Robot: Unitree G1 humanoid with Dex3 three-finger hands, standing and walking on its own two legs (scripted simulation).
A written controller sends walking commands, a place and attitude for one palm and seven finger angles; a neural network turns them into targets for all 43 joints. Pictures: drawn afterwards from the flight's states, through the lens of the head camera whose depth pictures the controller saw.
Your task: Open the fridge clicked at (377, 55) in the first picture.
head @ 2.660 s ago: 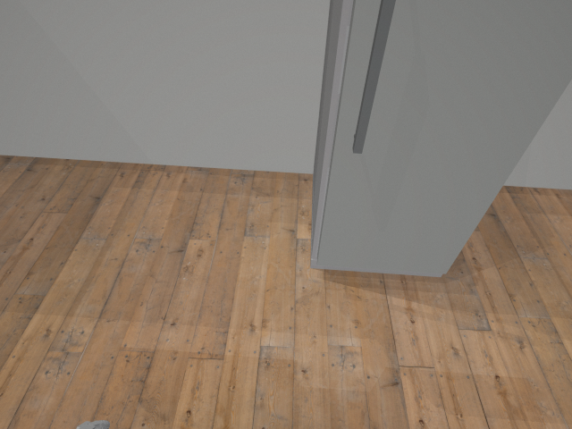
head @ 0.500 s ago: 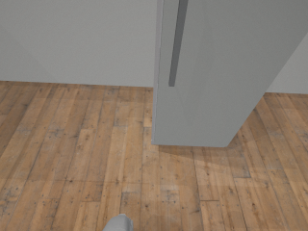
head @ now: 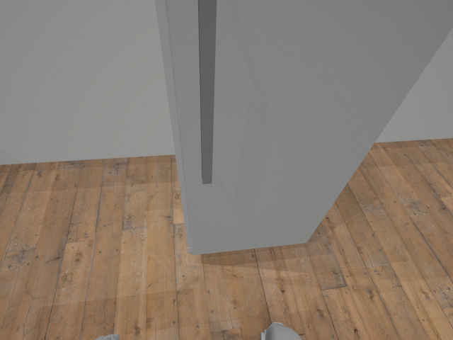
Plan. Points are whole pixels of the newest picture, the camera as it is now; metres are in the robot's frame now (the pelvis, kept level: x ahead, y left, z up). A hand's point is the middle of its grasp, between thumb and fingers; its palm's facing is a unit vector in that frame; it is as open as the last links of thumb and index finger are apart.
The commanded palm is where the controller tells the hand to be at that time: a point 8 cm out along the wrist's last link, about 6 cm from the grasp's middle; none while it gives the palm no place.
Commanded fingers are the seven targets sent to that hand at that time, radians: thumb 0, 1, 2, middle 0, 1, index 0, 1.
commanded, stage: come to a stop and stand still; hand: left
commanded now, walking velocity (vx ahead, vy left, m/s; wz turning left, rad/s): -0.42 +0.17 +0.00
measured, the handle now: (205, 89) +0.50 +0.05 +0.18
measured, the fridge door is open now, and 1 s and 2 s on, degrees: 0 0 0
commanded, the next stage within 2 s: none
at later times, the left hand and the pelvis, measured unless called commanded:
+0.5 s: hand out of the picture +0.11 +0.22 -0.20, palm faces +0.12 -0.97 -0.20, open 7.3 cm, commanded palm none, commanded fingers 0.00 0.90 0.90 -0.20 -0.30 -0.20 -0.30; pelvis +0.03 +0.02 -0.02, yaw +3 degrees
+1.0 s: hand out of the picture -0.01 +0.23 -0.18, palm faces +0.07 -0.98 -0.19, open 7.4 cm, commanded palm none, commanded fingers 0.00 0.90 0.90 -0.20 -0.30 -0.20 -0.30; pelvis +0.01 +0.06 +0.00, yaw +1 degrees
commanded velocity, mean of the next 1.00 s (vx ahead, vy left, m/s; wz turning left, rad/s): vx -0.08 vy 0.05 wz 0.00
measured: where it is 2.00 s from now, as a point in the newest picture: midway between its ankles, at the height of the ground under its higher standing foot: outside the picture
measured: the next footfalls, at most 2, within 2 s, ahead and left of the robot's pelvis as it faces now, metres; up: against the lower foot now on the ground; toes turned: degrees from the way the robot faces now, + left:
right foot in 0.06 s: +0.15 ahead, -0.17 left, +0.00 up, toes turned -7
left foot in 0.46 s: +0.08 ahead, +0.11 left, +0.00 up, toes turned +4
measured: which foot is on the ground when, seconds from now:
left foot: down 0.00-0.08, up 0.10-0.44, down 0.46-1.00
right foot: up 0.00-0.04, down 0.06-0.46, up 0.48-0.94, down 0.96-1.00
